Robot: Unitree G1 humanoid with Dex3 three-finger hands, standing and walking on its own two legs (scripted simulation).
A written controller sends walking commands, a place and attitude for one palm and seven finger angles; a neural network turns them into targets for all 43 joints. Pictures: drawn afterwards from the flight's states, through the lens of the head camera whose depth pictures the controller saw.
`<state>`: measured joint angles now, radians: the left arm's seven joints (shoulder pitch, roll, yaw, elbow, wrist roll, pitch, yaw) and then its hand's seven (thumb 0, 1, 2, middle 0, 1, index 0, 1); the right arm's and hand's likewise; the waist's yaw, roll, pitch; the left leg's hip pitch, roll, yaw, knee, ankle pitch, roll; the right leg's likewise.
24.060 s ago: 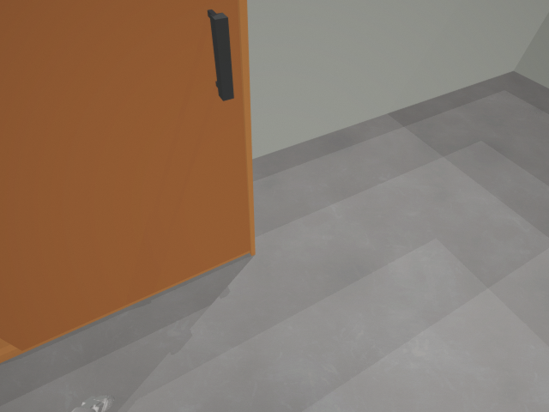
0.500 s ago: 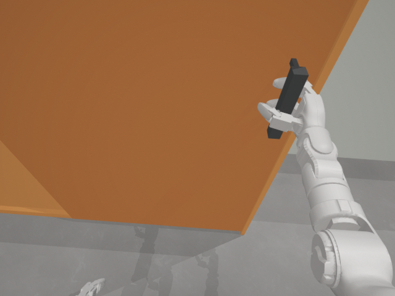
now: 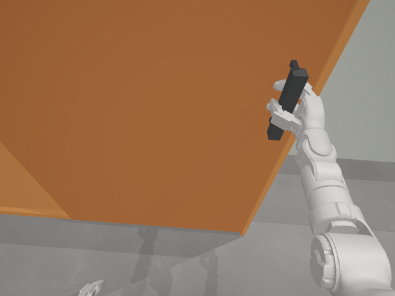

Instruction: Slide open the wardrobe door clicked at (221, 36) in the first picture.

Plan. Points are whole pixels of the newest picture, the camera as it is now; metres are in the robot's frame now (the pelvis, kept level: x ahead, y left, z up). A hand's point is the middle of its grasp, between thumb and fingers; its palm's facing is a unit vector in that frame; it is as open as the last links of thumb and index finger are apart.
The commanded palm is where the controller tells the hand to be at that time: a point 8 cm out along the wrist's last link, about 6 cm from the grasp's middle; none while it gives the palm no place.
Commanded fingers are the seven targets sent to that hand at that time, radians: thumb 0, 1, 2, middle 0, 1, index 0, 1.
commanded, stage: grip the handle and tug to test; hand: right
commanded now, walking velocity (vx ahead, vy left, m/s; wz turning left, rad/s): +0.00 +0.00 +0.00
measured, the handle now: (283, 101) +0.50 -0.13 +0.14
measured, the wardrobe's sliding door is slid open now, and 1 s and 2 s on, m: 0.00 0.00 0.04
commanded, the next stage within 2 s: tug the door sideways, standing still in 0.40 s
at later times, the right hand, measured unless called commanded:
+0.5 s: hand (277, 115) +0.44 -0.10 +0.15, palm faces -0.03 +1.00 +0.01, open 6.3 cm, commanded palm +0.39 -0.15 +0.15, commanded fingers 0.00 -0.90 -0.90 0.45 1.40 0.45 1.40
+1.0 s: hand (276, 114) +0.45 -0.10 +0.15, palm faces +0.03 +1.00 -0.03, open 6.3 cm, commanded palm +0.42 -0.10 +0.15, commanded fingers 0.00 -0.90 -0.90 0.45 1.40 0.45 1.40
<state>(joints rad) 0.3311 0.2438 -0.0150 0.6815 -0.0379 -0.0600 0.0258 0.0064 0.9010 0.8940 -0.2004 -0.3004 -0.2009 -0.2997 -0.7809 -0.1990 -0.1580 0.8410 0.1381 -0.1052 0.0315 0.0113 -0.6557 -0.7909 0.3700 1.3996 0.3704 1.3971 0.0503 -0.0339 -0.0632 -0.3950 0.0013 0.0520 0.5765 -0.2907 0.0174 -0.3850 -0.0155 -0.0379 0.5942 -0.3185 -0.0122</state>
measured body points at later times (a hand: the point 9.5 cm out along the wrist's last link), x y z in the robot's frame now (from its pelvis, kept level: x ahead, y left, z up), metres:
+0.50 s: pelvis +0.04 +0.00 +0.01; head +0.06 +0.02 +0.46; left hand +0.13 +0.25 -0.10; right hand +0.44 -0.16 +0.15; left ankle +0.00 +0.11 -0.73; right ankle -0.01 -0.11 -0.73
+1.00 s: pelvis +0.04 +0.00 +0.01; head +0.06 +0.02 +0.46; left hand +0.20 +0.22 -0.11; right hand +0.44 -0.16 +0.16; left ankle +0.00 +0.11 -0.73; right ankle -0.01 -0.11 -0.73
